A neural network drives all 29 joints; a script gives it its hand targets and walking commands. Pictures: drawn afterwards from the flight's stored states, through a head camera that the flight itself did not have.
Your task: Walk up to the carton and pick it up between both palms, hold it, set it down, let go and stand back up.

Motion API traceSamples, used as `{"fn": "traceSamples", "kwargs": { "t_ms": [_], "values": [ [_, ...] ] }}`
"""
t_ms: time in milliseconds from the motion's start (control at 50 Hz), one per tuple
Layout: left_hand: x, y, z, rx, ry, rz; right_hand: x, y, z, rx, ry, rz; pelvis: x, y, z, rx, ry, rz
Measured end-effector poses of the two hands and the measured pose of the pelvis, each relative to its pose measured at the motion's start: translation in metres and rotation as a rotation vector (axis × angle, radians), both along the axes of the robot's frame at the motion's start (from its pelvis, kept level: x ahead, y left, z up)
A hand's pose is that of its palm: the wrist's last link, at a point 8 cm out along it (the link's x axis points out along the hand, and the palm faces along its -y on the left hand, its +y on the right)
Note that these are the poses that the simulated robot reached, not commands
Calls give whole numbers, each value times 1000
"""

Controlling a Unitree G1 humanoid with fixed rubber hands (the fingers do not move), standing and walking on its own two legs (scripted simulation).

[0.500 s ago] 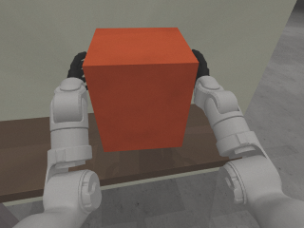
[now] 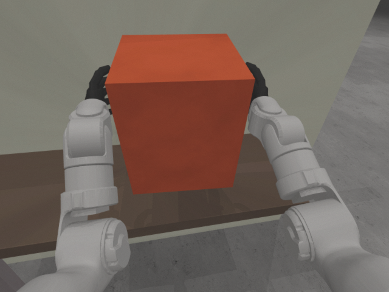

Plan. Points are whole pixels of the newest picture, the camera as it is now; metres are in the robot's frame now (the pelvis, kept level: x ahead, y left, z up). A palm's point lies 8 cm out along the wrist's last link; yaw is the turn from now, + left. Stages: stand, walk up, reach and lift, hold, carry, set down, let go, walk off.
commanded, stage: hold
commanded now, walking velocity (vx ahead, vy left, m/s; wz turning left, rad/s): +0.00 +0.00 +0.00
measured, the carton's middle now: (179, 114) +0.39 +0.01 +0.22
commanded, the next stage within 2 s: none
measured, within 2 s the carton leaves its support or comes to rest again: neither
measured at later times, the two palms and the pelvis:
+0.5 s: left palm (98, 106) +0.37 +0.16 +0.26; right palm (256, 101) +0.37 -0.14 +0.26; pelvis +0.00 +0.00 +0.00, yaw +0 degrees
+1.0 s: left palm (96, 107) +0.37 +0.17 +0.26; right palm (254, 103) +0.37 -0.13 +0.26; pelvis +0.00 +0.00 +0.00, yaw +0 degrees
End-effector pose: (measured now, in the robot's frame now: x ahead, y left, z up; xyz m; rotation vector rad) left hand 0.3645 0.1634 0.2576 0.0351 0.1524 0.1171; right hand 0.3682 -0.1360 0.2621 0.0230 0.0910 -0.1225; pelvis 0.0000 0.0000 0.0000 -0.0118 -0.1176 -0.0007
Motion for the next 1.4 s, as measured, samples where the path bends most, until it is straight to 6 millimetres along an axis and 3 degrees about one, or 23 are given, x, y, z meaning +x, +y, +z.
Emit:
{"fn": "traceSamples", "kwargs": {
  "t_ms": [1400],
  "values": [
    [0, -1, -4, 9, 3, -2, 0, -1, -7, 0, 14, -3, 0, 2, 0, 0, -6, 0]
  ]
}}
